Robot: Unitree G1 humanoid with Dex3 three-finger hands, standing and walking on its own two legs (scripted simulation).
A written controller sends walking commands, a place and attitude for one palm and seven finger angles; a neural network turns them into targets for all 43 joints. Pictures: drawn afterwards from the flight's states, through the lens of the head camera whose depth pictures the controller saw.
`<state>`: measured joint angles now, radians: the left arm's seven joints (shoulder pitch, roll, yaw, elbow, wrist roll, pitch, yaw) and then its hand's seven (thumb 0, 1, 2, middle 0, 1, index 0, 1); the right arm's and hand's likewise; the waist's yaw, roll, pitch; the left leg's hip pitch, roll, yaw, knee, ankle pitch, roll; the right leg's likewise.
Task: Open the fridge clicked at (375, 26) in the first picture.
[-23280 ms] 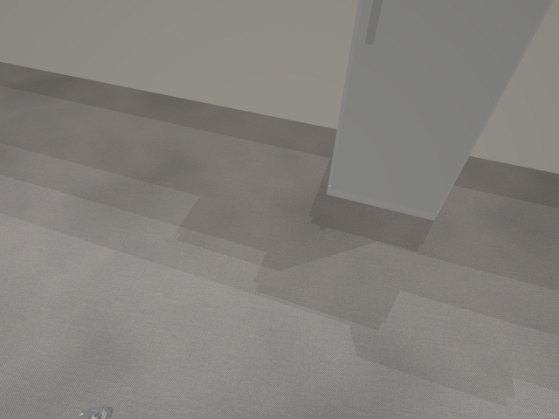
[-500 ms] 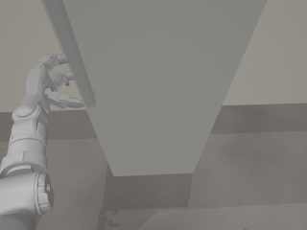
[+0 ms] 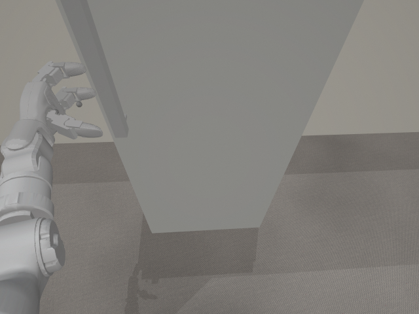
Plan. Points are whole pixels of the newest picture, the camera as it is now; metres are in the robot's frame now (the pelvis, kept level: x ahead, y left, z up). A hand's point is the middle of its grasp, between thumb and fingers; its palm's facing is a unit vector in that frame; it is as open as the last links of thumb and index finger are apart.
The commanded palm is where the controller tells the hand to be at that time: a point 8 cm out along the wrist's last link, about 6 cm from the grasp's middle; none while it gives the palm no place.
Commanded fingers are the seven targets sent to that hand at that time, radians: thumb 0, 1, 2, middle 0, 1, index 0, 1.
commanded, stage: move the hooked fingers beside the handle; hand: left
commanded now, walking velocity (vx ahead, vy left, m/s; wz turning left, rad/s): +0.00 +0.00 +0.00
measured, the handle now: (94, 42) +0.50 +0.19 +0.25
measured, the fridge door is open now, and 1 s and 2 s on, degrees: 0 0 0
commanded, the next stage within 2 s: feel for the door with the fingertips in 1.24 s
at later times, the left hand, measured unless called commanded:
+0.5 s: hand (71, 104) +0.45 +0.25 +0.16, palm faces +0.05 -1.00 +0.01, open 14.0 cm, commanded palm +0.42 +0.30 +0.16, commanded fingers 0.00 -0.50 0.30 -0.30 -1.20 -0.30 -1.20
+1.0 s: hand (77, 105) +0.45 +0.24 +0.16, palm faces +0.06 -1.00 +0.00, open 13.9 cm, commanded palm +0.42 +0.29 +0.16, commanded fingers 0.00 -0.50 0.30 -0.30 -1.20 -0.30 -1.20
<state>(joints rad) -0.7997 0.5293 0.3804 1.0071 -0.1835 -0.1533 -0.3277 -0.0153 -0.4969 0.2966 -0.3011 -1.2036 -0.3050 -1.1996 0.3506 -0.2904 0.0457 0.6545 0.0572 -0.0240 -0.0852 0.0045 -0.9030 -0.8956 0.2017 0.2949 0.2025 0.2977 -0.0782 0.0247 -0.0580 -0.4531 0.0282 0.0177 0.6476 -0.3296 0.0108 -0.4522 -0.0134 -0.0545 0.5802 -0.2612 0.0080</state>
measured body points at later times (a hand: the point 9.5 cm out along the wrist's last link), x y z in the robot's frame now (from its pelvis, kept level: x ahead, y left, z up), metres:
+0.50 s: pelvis +0.01 +0.01 +0.00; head +0.05 +0.01 +0.45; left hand +0.44 +0.31 +0.16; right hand +0.09 -0.26 -0.11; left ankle -0.01 +0.11 -0.73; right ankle +0.01 -0.13 -0.73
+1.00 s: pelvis +0.01 +0.00 +0.00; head +0.04 +0.00 +0.45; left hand +0.44 +0.29 +0.17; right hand +0.10 -0.26 -0.11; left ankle -0.01 +0.11 -0.73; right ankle +0.01 -0.13 -0.73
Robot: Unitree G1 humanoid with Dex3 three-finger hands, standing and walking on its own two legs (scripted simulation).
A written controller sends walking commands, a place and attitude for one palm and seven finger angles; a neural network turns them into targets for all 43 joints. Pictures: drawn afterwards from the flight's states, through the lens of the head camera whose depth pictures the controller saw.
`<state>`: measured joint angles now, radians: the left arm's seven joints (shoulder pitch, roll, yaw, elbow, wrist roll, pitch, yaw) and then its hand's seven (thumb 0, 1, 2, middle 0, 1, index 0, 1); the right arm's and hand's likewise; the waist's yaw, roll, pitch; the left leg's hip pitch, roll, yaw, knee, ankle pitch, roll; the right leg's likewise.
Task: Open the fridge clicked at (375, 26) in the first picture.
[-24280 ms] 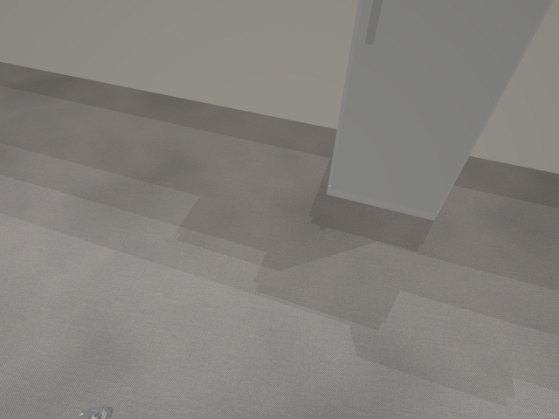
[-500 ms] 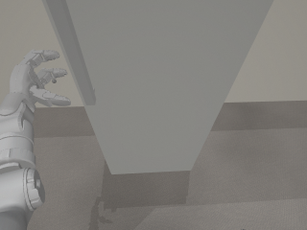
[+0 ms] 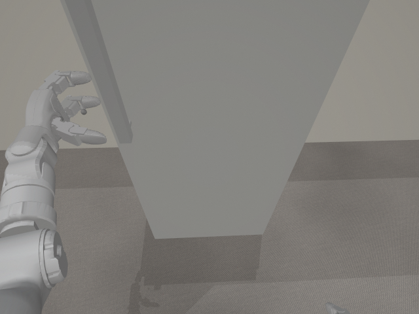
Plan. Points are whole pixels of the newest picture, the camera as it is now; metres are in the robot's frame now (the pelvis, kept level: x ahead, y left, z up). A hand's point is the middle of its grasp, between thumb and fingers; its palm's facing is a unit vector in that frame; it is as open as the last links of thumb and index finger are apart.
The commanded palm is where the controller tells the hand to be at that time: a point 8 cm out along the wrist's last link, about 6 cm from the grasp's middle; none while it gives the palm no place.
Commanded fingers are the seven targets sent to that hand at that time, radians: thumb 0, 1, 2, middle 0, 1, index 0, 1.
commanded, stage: move the hooked fingers beside the handle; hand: left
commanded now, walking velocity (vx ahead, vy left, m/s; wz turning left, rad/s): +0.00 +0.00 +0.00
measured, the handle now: (101, 51) +0.50 +0.19 +0.25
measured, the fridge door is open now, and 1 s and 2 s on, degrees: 0 0 0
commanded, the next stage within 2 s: feel for the door with the fingertips in 0.24 s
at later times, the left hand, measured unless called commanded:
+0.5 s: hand (85, 112) +0.44 +0.23 +0.16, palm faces +0.02 -1.00 +0.00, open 14.0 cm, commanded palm +0.41 +0.28 +0.16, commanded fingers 0.00 -0.50 0.30 -0.30 -1.20 -0.30 -1.20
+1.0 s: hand (97, 107) +0.45 +0.21 +0.17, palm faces +0.05 -1.00 +0.00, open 13.9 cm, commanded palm +0.43 +0.26 +0.16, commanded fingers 0.00 -0.50 0.30 -0.30 -1.20 -0.30 -1.20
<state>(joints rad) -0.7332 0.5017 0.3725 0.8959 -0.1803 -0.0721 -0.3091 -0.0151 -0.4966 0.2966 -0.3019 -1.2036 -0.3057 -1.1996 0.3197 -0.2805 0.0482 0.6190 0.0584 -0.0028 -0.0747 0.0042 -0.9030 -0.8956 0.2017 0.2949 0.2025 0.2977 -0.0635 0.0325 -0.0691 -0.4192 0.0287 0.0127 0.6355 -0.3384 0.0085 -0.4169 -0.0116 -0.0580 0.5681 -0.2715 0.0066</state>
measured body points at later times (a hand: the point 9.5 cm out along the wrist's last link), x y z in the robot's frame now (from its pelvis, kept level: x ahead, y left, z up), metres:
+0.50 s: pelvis -0.01 +0.00 +0.00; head +0.03 +0.00 +0.45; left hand +0.43 +0.29 +0.17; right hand +0.06 -0.28 -0.11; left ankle -0.01 +0.11 -0.73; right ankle +0.01 -0.13 -0.73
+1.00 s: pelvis +0.00 +0.00 +0.00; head +0.03 +0.00 +0.45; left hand +0.44 +0.27 +0.17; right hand +0.08 -0.26 -0.11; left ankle -0.01 +0.11 -0.73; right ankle +0.01 -0.13 -0.73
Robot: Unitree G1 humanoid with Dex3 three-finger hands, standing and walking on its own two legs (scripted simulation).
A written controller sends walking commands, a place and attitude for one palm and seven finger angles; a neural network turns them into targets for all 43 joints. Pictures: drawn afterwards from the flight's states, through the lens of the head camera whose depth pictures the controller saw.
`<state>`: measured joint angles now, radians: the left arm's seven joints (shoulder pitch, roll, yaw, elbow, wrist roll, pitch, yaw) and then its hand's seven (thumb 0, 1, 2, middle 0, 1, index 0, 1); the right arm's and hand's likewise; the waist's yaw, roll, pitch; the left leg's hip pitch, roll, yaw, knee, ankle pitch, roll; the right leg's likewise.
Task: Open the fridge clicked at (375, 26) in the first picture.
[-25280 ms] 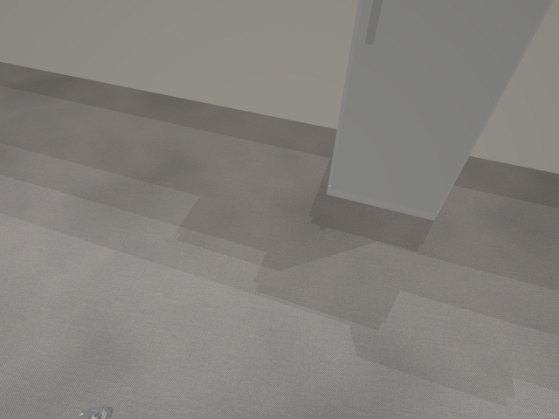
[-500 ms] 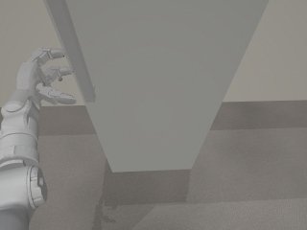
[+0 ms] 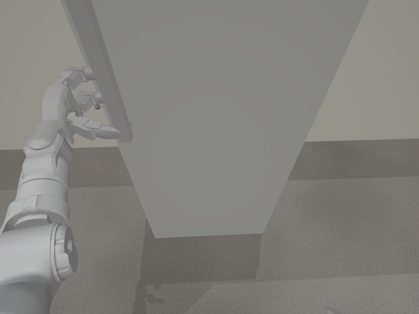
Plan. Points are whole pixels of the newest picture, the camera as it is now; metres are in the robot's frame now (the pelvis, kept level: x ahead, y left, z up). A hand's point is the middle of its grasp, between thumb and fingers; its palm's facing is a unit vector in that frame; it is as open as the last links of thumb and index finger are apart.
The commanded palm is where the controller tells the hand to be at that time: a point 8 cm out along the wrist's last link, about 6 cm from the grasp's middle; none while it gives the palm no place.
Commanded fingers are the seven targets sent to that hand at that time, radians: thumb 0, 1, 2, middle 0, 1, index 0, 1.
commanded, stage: slide the fingers in behind the handle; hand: left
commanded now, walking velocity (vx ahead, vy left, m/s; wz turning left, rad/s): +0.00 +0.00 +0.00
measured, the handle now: (100, 50) +0.50 +0.19 +0.25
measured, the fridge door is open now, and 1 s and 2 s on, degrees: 0 0 0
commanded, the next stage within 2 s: grip the handle and tug to test in 1.92 s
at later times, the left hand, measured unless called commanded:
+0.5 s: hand (102, 108) +0.45 +0.20 +0.16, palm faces +0.02 -1.00 -0.01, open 13.9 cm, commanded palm +0.42 +0.25 +0.16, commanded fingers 0.00 -0.50 0.30 -0.30 -1.20 -0.30 -1.20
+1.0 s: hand (113, 110) +0.44 +0.18 +0.16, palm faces +0.04 -1.00 +0.00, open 14.0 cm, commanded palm +0.41 +0.23 +0.16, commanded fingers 0.00 -0.50 0.30 -0.30 -1.20 -0.30 -1.20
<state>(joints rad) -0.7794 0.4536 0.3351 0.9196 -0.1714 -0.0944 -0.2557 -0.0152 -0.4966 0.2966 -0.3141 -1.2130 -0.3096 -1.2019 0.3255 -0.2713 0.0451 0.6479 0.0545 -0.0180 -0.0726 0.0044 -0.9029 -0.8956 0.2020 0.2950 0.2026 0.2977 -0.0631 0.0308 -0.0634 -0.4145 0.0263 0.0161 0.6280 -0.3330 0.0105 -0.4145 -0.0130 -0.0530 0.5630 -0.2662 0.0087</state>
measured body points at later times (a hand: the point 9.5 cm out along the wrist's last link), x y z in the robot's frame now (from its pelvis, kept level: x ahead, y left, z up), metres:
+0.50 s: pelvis -0.01 +0.00 +0.00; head +0.03 +0.00 +0.45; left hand +0.44 +0.26 +0.17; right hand +0.06 -0.27 -0.12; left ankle -0.01 +0.11 -0.73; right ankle +0.01 -0.13 -0.73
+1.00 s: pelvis +0.00 -0.01 +0.00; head +0.02 -0.01 +0.45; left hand +0.43 +0.24 +0.17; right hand +0.10 -0.27 -0.11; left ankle -0.01 +0.11 -0.73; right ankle +0.01 -0.13 -0.73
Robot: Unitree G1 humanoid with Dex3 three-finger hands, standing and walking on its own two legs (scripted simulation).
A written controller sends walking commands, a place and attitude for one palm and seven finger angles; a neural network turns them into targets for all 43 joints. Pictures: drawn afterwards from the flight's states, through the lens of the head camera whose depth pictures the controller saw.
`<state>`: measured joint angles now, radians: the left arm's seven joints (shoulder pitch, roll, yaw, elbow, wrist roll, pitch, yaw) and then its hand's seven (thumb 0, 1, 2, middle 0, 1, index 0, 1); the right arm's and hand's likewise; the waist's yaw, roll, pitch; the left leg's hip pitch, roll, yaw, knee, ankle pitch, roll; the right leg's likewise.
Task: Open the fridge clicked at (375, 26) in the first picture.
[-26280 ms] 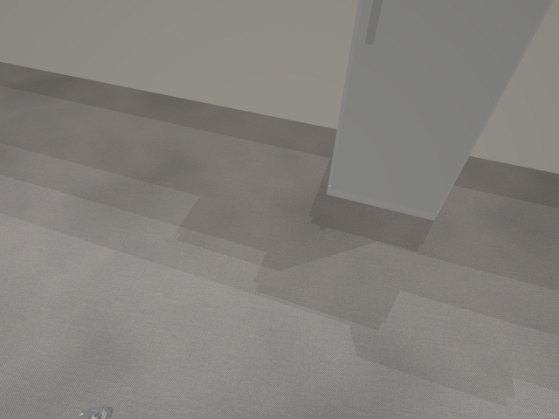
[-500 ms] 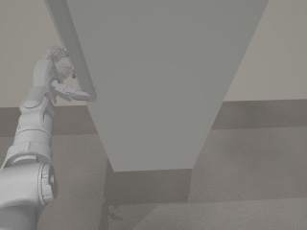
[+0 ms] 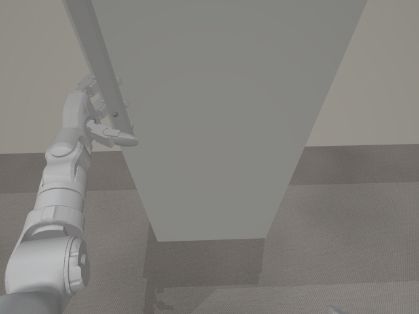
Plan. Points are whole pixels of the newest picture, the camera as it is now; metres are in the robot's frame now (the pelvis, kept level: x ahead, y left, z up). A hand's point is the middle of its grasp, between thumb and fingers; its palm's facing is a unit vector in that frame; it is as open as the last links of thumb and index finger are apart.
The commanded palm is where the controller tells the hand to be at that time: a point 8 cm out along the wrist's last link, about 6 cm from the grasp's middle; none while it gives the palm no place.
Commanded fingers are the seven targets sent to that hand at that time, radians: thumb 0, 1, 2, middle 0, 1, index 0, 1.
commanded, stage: slide the fingers in behind the handle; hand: left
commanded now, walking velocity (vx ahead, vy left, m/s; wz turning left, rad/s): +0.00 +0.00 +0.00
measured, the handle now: (103, 56) +0.50 +0.20 +0.25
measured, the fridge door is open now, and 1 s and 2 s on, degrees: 0 0 0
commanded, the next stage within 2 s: grip the handle and tug to test in 0.92 s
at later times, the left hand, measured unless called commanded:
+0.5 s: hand (121, 114) +0.44 +0.18 +0.16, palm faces +0.04 -1.00 +0.02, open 14.0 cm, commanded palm +0.41 +0.23 +0.16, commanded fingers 0.00 -0.50 0.30 -0.30 -1.20 -0.30 -1.20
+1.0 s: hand (121, 114) +0.44 +0.18 +0.16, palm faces +0.04 -1.00 +0.02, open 14.0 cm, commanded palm +0.41 +0.23 +0.16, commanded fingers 0.00 -0.50 0.30 -0.30 -1.20 -0.30 -1.20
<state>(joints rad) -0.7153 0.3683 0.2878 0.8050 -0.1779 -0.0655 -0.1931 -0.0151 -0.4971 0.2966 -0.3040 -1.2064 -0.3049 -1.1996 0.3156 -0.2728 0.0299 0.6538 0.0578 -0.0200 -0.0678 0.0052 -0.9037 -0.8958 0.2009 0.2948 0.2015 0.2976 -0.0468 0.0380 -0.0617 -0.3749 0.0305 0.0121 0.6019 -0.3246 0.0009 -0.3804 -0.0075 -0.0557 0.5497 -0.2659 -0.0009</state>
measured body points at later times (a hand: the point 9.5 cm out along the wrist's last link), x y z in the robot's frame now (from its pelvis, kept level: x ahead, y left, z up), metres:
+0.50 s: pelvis +0.00 +0.00 +0.00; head +0.02 +0.00 +0.45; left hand +0.43 +0.23 +0.16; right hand +0.09 -0.26 -0.11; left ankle -0.01 +0.12 -0.73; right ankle +0.01 -0.12 -0.73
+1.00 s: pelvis +0.00 +0.01 +0.00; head +0.02 +0.00 +0.45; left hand +0.43 +0.23 +0.16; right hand +0.09 -0.25 -0.11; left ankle -0.01 +0.12 -0.73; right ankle +0.01 -0.12 -0.73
